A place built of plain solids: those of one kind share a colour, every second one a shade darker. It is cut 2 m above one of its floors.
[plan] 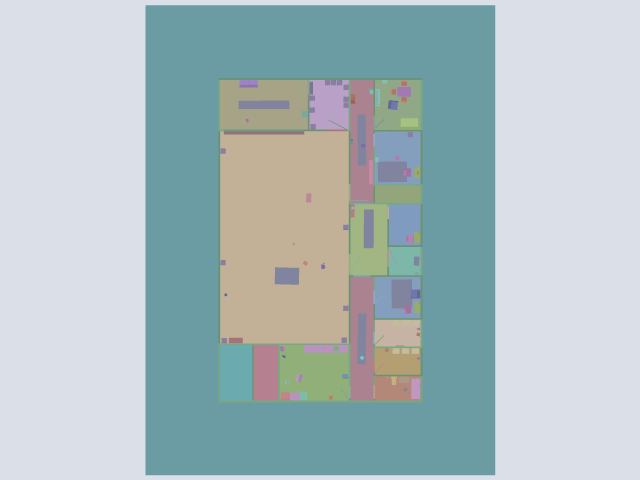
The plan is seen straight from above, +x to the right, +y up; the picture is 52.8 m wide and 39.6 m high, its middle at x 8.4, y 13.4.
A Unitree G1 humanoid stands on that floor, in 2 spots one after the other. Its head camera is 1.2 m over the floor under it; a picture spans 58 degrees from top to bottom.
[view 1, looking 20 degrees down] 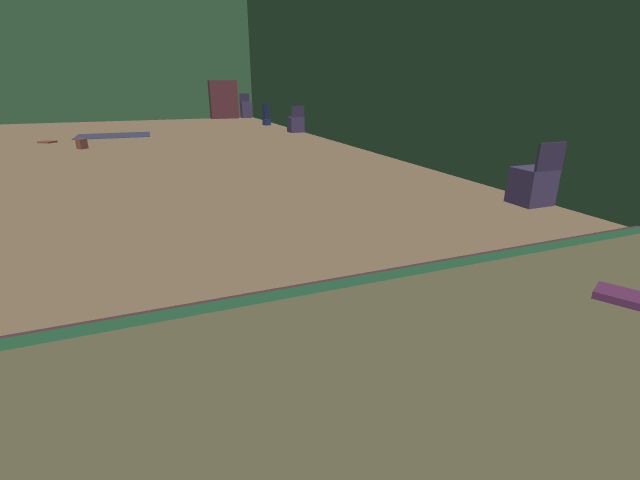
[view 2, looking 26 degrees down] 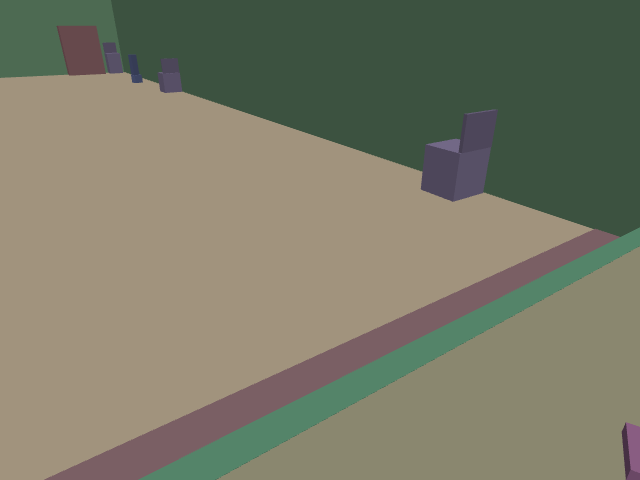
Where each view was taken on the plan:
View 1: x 4.92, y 24.73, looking -112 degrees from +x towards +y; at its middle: floor_main_hall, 4.29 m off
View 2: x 3.78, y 23.38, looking -124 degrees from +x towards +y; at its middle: floor_main_hall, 3.32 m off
